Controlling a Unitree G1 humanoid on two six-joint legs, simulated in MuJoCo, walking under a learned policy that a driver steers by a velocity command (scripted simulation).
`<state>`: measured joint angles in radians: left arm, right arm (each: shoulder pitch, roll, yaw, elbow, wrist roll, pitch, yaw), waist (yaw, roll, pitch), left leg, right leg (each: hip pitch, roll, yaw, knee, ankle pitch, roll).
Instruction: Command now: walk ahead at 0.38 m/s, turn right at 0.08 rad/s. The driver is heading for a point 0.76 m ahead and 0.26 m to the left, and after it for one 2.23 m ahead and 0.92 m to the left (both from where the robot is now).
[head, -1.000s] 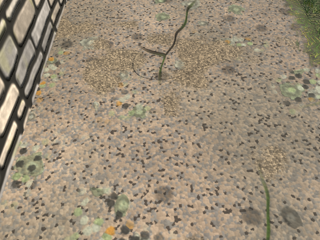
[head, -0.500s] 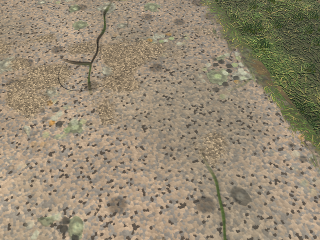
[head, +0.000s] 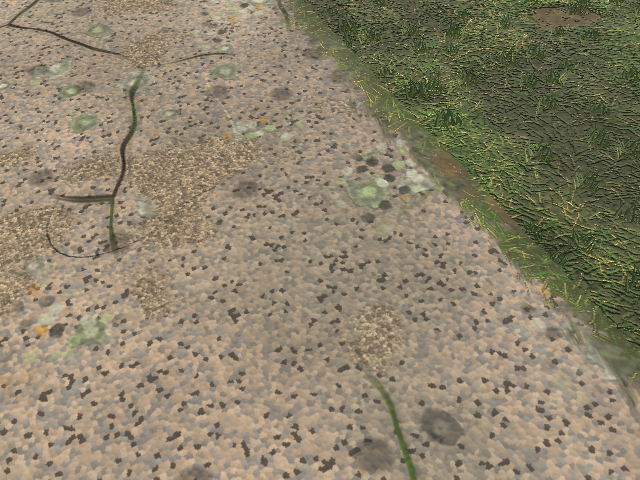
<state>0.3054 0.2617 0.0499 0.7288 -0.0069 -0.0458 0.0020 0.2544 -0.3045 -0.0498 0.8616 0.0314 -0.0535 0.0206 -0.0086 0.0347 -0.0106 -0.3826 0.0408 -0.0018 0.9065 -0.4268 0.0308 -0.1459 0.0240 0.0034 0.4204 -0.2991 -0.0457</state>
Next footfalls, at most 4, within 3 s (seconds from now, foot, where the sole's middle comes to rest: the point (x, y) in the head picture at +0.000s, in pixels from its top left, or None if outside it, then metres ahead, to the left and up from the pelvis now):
0.36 left None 0.35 0.14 -0.78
0.88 right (389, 417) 0.65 -0.09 -0.78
1.38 left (245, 346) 0.85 0.24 -0.78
1.86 right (254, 239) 1.19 0.24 -0.78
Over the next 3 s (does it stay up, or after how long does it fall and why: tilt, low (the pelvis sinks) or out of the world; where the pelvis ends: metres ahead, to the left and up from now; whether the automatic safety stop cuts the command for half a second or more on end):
stays up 1.08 0.31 -0.01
